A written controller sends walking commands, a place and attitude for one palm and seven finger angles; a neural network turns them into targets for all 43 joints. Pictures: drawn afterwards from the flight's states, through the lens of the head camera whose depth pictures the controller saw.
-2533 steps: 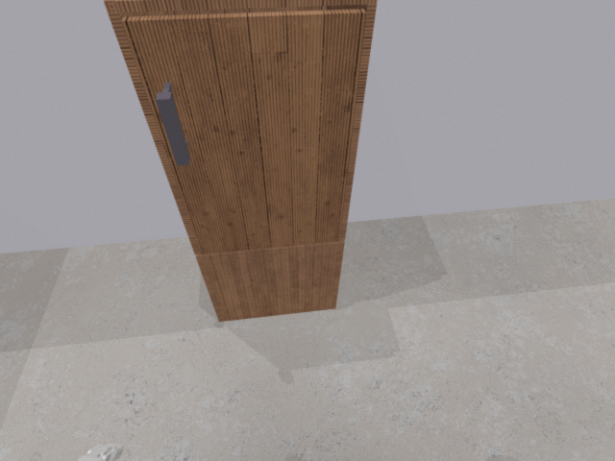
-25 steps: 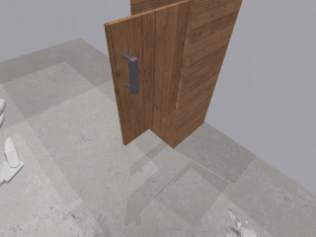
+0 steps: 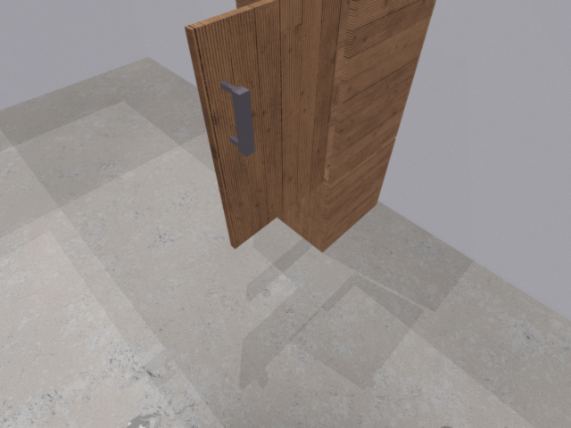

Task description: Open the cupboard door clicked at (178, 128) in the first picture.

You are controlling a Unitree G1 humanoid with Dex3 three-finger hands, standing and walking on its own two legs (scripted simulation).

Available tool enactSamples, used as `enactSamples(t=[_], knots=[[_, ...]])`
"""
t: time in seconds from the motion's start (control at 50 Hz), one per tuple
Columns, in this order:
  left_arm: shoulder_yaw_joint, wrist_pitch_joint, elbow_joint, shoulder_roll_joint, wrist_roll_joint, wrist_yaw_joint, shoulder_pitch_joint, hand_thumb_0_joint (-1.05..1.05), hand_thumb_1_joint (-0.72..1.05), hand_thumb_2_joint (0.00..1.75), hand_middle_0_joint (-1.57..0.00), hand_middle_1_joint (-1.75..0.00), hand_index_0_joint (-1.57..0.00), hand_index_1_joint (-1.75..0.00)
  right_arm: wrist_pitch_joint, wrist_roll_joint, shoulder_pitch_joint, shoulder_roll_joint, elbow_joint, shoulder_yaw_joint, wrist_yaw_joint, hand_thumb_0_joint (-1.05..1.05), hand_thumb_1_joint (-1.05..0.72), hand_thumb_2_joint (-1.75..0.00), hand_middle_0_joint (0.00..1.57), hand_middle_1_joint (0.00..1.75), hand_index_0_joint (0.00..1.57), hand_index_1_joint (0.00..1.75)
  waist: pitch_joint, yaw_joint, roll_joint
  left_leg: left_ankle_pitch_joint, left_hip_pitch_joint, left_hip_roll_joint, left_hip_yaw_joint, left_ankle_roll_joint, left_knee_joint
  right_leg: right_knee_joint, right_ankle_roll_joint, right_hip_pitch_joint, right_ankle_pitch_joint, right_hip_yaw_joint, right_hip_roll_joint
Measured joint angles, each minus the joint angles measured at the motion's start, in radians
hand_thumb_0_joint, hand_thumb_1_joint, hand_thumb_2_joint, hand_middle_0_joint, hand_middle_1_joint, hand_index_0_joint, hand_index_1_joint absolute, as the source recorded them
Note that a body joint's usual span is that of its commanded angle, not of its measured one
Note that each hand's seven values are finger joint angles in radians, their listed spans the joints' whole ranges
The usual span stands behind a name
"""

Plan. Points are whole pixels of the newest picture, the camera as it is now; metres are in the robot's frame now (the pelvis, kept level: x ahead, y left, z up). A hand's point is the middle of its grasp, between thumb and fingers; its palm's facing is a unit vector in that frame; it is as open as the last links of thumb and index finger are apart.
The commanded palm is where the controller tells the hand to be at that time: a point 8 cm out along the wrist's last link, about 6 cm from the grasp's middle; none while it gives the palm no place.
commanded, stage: let the arm hang, fingers relaxed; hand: left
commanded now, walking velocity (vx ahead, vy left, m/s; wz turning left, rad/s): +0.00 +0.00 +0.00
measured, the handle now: (236, 119) +0.64 +0.12 +0.09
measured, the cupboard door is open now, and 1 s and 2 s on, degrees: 91 91 91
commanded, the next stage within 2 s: look to check the result in 0.84 s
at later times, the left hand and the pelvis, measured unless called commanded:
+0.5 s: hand out of the picture +0.00 +0.22 -0.16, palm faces +0.02 -0.96 -0.29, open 7.4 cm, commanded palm none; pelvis -0.01 +0.00 +0.01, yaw +0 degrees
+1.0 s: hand out of the picture +0.08 +0.23 -0.14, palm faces -0.01 -0.95 -0.31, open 7.4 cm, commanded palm none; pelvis +0.01 +0.00 +0.02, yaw +0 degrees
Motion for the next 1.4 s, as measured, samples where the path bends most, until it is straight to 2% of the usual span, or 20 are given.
enactSamples(t=[0.04, 0.1, 0.18, 0.42, 0.78, 1.14, 1.4], knots=[[-0.012, -0.001, 0.098, -0.039, -0.009, 0.006, 0.011, 0.01, 0.92, 0.89, -0.20, -0.30, -0.20, -0.30, 0.007, 0.000, 0.025, 0.015, 0.048, 0.007, -0.005, 0.00, -0.90, -0.89, 0.20, 0.29, 0.20, 0.30, 0.018, 0.004, -0.017, 0.014, 0.017, 0.006, 0.000, -0.001, -0.026, -0.037, 0.000, 0.021, 0.021, -0.001, 0.008], [0.008, -0.018, 0.186, -0.027, -0.015, 0.020, 0.022, 0.00, 0.98, 0.89, -0.21, -0.30, -0.21, -0.30, 0.016, 0.001, 0.071, 0.043, 0.116, 0.013, -0.012, 0.00, -0.90, -0.89, 0.20, 0.29, 0.20, 0.30, 0.034, 0.022, -0.030, 0.039, 0.033, 0.014, -0.010, -0.005, -0.066, -0.098, -0.005, 0.050, 0.055, -0.011, 0.018], [0.013, -0.031, 0.269, -0.006, -0.018, 0.016, 0.046, 0.00, 0.97, 0.89, -0.21, -0.30, -0.21, -0.30, 0.024, 0.004, 0.118, 0.066, 0.184, 0.012, -0.017, 0.00, -0.90, -0.89, 0.20, 0.29, 0.20, 0.30, 0.040, 0.035, -0.019, 0.062, 0.049, 0.016, -0.015, -0.006, -0.102, -0.148, -0.006, 0.074, 0.083, -0.017, 0.021], [0.036, -0.037, 0.345, 0.016, -0.016, 0.024, 0.048, 0.00, 0.91, 0.90, -0.20, -0.30, -0.20, -0.30, 0.016, 0.002, 0.150, 0.091, 0.230, -0.006, -0.021, 0.00, -0.90, -0.89, 0.20, 0.29, 0.21, 0.30, 0.020, 0.029, 0.022, 0.075, 0.057, 0.007, -0.002, 0.005, -0.122, -0.157, -0.001, 0.074, 0.093, -0.004, 0.014], [0.033, -0.065, 0.310, 0.015, -0.013, 0.015, -0.088, 0.00, 0.90, 0.90, -0.20, -0.30, -0.20, -0.30, -0.007, 0.003, 0.040, 0.031, 0.218, -0.016, -0.018, 0.00, -0.90, -0.89, 0.20, 0.29, 0.20, 0.30, 0.012, 0.020, 0.008, 0.082, 0.099, -0.001, 0.003, 0.006, -0.166, -0.175, 0.006, 0.103, 0.089, 0.003, 0.007], [0.028, -0.072, 0.337, 0.080, -0.017, 0.013, -0.119, 0.00, 0.90, 0.90, -0.20, -0.30, -0.20, -0.30, -0.007, 0.007, -0.044, -0.035, 0.227, -0.009, -0.015, 0.00, -0.90, -0.89, 0.20, 0.29, 0.21, 0.30, 0.030, 0.026, 0.018, 0.087, 0.156, 0.006, -0.001, -0.003, -0.233, -0.236, 0.003, 0.157, 0.090, -0.001, 0.017], [0.023, -0.075, 0.337, 0.092, -0.017, 0.012, -0.139, 0.00, 0.90, 0.90, -0.20, -0.30, -0.20, -0.30, -0.008, 0.008, -0.066, -0.055, 0.229, -0.002, -0.013, 0.00, -0.90, -0.89, 0.20, 0.29, 0.21, 0.30, 0.029, 0.025, 0.021, 0.087, 0.181, 0.012, -0.002, -0.009, -0.263, -0.259, 0.000, 0.178, 0.085, -0.002, 0.024]])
